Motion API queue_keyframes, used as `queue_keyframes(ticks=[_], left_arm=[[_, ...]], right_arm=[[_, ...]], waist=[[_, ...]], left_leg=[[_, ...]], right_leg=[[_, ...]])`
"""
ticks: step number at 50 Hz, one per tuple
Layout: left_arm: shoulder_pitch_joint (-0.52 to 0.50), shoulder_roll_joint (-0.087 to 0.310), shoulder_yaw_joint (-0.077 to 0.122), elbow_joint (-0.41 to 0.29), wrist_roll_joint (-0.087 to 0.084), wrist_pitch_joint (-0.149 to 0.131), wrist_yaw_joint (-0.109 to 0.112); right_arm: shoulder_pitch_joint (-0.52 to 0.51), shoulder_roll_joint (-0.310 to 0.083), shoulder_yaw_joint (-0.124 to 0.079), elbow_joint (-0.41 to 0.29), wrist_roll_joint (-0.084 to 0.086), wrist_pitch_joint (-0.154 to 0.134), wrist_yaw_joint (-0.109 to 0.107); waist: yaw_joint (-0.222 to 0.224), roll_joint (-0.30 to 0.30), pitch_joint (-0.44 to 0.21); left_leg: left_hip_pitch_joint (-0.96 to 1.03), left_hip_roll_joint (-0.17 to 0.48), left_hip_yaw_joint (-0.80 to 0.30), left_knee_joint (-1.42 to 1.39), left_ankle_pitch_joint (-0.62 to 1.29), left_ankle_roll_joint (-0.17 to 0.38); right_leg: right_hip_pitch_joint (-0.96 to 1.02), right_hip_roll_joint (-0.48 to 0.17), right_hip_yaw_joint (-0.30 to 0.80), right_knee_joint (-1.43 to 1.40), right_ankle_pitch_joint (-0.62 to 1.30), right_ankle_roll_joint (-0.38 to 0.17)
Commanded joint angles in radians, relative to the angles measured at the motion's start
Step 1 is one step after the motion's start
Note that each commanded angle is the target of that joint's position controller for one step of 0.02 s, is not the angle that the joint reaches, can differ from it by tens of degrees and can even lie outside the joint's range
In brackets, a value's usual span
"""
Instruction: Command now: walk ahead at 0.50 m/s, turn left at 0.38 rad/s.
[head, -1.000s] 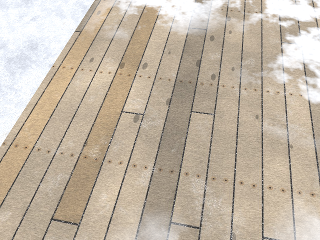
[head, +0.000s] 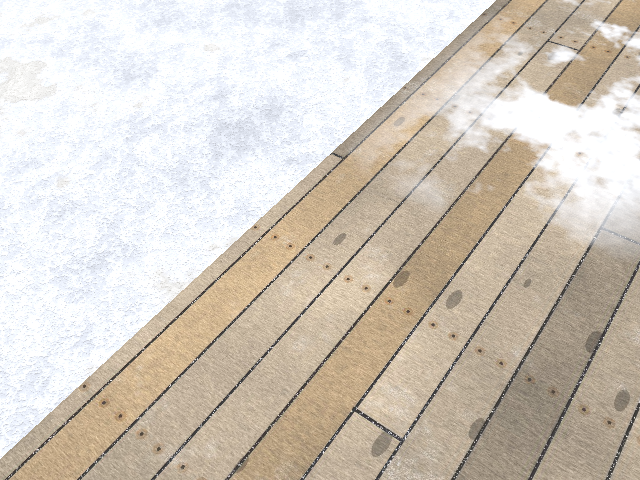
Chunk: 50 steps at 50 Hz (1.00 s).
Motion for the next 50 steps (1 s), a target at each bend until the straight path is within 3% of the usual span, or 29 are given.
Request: queue_keyframes(ticks=[1, 2, 4, 7, 8, 12, 15, 18, 19, 20, 21, 22, 23, 24, 25, 26, 27, 28, 32, 33, 36, 40, 43, 45, 46, 47, 48, 49, 50], left_arm=[[0.107, 0.120, 0.040, -0.017, 0.010, 0.001, 0.001], [0.122, 0.105, 0.036, -0.008, 0.012, -0.005, 0.000], [0.114, 0.108, 0.037, 0.019, 0.003, -0.010, 0.002], [0.144, 0.120, 0.042, 0.050, -0.014, -0.009, 0.004], [0.147, 0.142, 0.048, 0.062, -0.015, -0.004, 0.006], [0.182, 0.167, 0.052, 0.103, -0.024, 0.011, 0.009], [0.233, 0.171, 0.051, 0.142, -0.032, 0.023, 0.008], [0.244, 0.179, 0.055, 0.171, -0.041, 0.041, 0.013], [0.237, 0.189, 0.057, 0.175, -0.044, 0.047, 0.014], [0.223, 0.191, 0.055, 0.176, -0.047, 0.051, 0.016], [0.209, 0.173, 0.046, 0.165, -0.040, 0.050, 0.019], [0.207, 0.096, 0.017, 0.127, -0.002, 0.044, 0.021], [0.305, 0.039, 0.001, 0.120, -0.033, 0.027, 0.019], [0.237, 0.149, 0.033, 0.126, -0.053, 0.021, 0.020], [0.164, 0.162, 0.041, 0.106, -0.064, 0.019, 0.017], [0.133, 0.137, 0.040, 0.106, -0.057, 0.023, 0.021], [0.110, 0.129, 0.048, 0.110, -0.039, 0.033, 0.026], [0.154, 0.100, 0.046, 0.112, -0.042, 0.044, 0.023], [0.133, 0.068, 0.053, 0.115, -0.041, 0.078, 0.028], [0.107, 0.051, 0.046, 0.097, -0.039, 0.078, 0.026], [0.038, 0.041, 0.041, 0.083, -0.036, 0.068, 0.007], [-0.112, 0.014, 0.025, 0.019, -0.033, 0.069, -0.019], [-0.148, 0.021, 0.026, -0.024, -0.034, 0.076, -0.035], [-0.137, 0.060, 0.045, -0.038, -0.030, 0.084, -0.038], [-0.100, 0.079, 0.058, -0.036, -0.031, 0.090, -0.037], [0.015, 0.118, 0.081, -0.015, -0.033, 0.096, -0.032], [0.180, 0.180, 0.116, 0.023, -0.035, 0.103, -0.016], [0.217, 0.304, 0.150, 0.015, -0.042, 0.112, 0.005], [0.212, 0.297, 0.126, -0.012, -0.041, 0.089, -0.010]], right_arm=[[-0.076, -0.092, -0.021, -0.105, -0.020, -0.018, -0.005], [-0.095, -0.077, -0.019, -0.102, -0.024, -0.021, 0.001], [-0.067, -0.046, -0.013, -0.093, -0.017, -0.016, 0.003], [-0.151, -0.023, 0.000, -0.109, -0.028, -0.019, 0.010], [-0.187, 0.000, 0.010, -0.120, -0.028, -0.024, 0.016], [-0.300, 0.012, 0.022, -0.132, -0.020, -0.040, 0.036], [-0.373, 0.003, 0.020, -0.153, -0.012, -0.046, 0.047], [-0.385, -0.012, 0.012, -0.161, -0.008, -0.054, 0.056], [-0.341, -0.031, 0.002, -0.151, -0.012, -0.057, 0.055], [-0.233, -0.063, -0.018, -0.118, -0.019, -0.059, 0.049], [-0.081, -0.115, -0.043, -0.076, -0.028, -0.058, 0.038], [0.098, -0.201, -0.063, -0.048, -0.039, -0.049, 0.020], [0.085, -0.205, -0.058, -0.048, -0.039, -0.041, 0.024], [0.044, -0.123, -0.041, -0.046, -0.024, -0.042, 0.026], [-0.006, -0.083, -0.028, -0.044, -0.022, -0.046, 0.025], [-0.063, -0.056, -0.020, -0.039, -0.029, -0.052, 0.030], [-0.103, -0.016, -0.011, -0.035, -0.035, -0.061, 0.035], [-0.126, -0.029, -0.016, -0.026, -0.045, -0.067, 0.033], [-0.151, -0.026, -0.027, 0.011, -0.050, -0.089, 0.022], [-0.139, -0.056, -0.035, 0.023, -0.051, -0.091, 0.017], [-0.131, -0.061, -0.040, 0.038, -0.044, -0.081, 0.003], [-0.062, -0.106, -0.054, 0.068, -0.024, -0.062, -0.007], [-0.046, -0.144, -0.067, 0.081, -0.007, -0.040, -0.008], [-0.052, -0.160, -0.074, 0.079, 0.005, -0.026, -0.009], [-0.052, -0.175, -0.080, 0.077, 0.013, -0.018, -0.008], [-0.070, -0.183, -0.081, 0.071, 0.022, -0.012, -0.006], [-0.077, -0.164, -0.071, 0.068, 0.023, -0.014, -0.006], [-0.033, -0.073, -0.042, 0.017, -0.023, -0.031, -0.005], [-0.001, -0.030, -0.013, -0.001, -0.034, -0.067, 0.005]], waist=[[0.069, -0.113, 0.018], [0.071, -0.131, 0.037], [0.038, -0.178, -0.001], [0.058, -0.107, 0.021], [0.064, -0.114, 0.023], [0.105, -0.111, 0.046], [0.123, -0.111, 0.063], [0.094, -0.118, 0.062], [0.060, -0.120, 0.035], [-0.006, -0.109, -0.032], [-0.080, -0.092, -0.138], [-0.128, 0.079, -0.297], [-0.072, 0.293, -0.399], [-0.094, 0.154, -0.260], [-0.075, 0.115, -0.144], [-0.041, 0.044, -0.080], [-0.019, 0.023, -0.026], [0.021, 0.089, -0.028], [0.046, 0.007, 0.026], [0.045, 0.037, 0.041], [0.023, 0.013, 0.059], [-0.037, -0.016, 0.112], [-0.034, 0.007, 0.123], [-0.012, 0.031, 0.081], [0.017, 0.046, 0.033], [0.088, 0.045, -0.033], [0.176, 0.031, -0.123], [0.138, -0.240, -0.225], [0.099, -0.224, -0.399]], left_leg=[[-0.410, 0.100, 0.001, 0.114, 0.129, -0.005], [-0.347, 0.118, 0.003, 0.064, 0.148, -0.002], [-0.319, 0.124, 0.039, 0.003, 0.188, -0.008], [-0.363, 0.136, 0.065, -0.164, 0.234, -0.020], [-0.365, 0.145, 0.075, -0.245, 0.286, -0.022], [-0.275, 0.128, 0.123, -0.467, 0.428, -0.026], [-0.238, 0.107, 0.140, -0.548, 0.446, -0.008], [-0.194, 0.091, 0.149, -0.607, 0.371, 0.039], [-0.104, 0.070, 0.160, -0.640, 0.356, 0.058], [0.073, 0.045, 0.180, -0.684, 0.396, 0.084], [0.326, 0.088, 0.141, -0.662, 0.430, 0.115], [0.626, 0.334, -0.128, -0.625, 0.472, 0.176], [0.799, 0.488, -0.515, -0.753, 0.223, 0.307], [0.677, 0.452, -0.452, -0.804, 0.121, 0.269], [0.563, 0.410, -0.304, -0.823, 0.151, 0.230], [0.440, 0.368, -0.212, -0.863, 0.228, 0.208], [0.359, 0.317, -0.120, -0.891, 0.329, 0.178], [0.293, 0.326, -0.081, -0.928, 0.354, 0.189], [0.235, 0.303, 0.080, -0.991, 0.510, 0.185], [0.227, 0.331, 0.097, -0.996, 0.561, 0.199], [0.265, 0.290, 0.219, -0.993, 0.595, 0.168], [0.340, 0.325, 0.286, -0.991, 0.612, 0.156], [0.429, 0.368, 0.319, -0.933, 0.709, 0.149], [0.486, 0.349, 0.356, -0.825, 0.979, 0.116], [0.503, 0.341, 0.366, -0.730, 1.124, 0.104], [0.473, 0.324, 0.382, -0.563, 1.198, 0.087], [0.329, 0.286, 0.398, -0.331, 1.074, 0.048], [-0.105, 0.129, 0.404, 0.116, 0.415, -0.029], [-0.301, 0.004, 0.126, 0.291, -0.161, -0.040]], right_leg=[[0.339, -0.273, 0.421, -0.354, -0.202, -0.158], [0.286, -0.233, 0.318, -0.356, -0.022, -0.139], [0.294, -0.224, 0.281, -0.393, 0.010, -0.168], [0.338, -0.236, 0.219, -0.424, 0.131, -0.196], [0.347, -0.244, 0.206, -0.431, 0.139, -0.202], [0.336, -0.226, 0.109, -0.437, 0.199, -0.188], [0.374, -0.248, 0.099, -0.426, 0.238, -0.177], [0.449, -0.282, 0.098, -0.376, 0.362, -0.158], [0.450, -0.272, 0.088, -0.311, 0.492, -0.145], [0.417, -0.237, 0.056, -0.187, 0.624, -0.123], [0.298, -0.189, 0.025, -0.005, 0.582, -0.090], [0.058, -0.103, -0.020, 0.334, 0.142, -0.046], [-0.244, 0.024, 0.046, 0.601, -0.369, -0.010], [-0.340, -0.034, 0.121, 0.680, -0.333, -0.011], [-0.361, -0.072, 0.102, 0.680, -0.242, -0.016], [-0.326, -0.105, 0.095, 0.642, -0.168, -0.009], [-0.293, -0.125, 0.100, 0.592, -0.118, -0.009], [-0.235, -0.142, 0.106, 0.583, -0.074, 0.004], [-0.262, -0.131, 0.125, 0.531, 0.024, 0.027], [-0.278, -0.141, 0.135, 0.478, 0.068, 0.035], [-0.268, -0.132, 0.090, 0.308, 0.220, 0.027], [-0.278, -0.129, 0.011, 0.144, 0.260, -0.003], [-0.283, -0.123, -0.028, 0.088, 0.163, -0.036], [-0.203, -0.054, -0.098, 0.060, 0.073, -0.072], [-0.124, -0.011, -0.131, 0.055, 0.026, -0.097], [0.033, 0.033, -0.148, 0.026, 0.022, -0.127], [0.307, 0.052, -0.105, -0.036, 0.076, -0.169], [0.696, -0.198, 0.340, -0.079, 0.117, -0.330], [0.816, -0.362, 0.819, -0.273, -0.097, -0.456]])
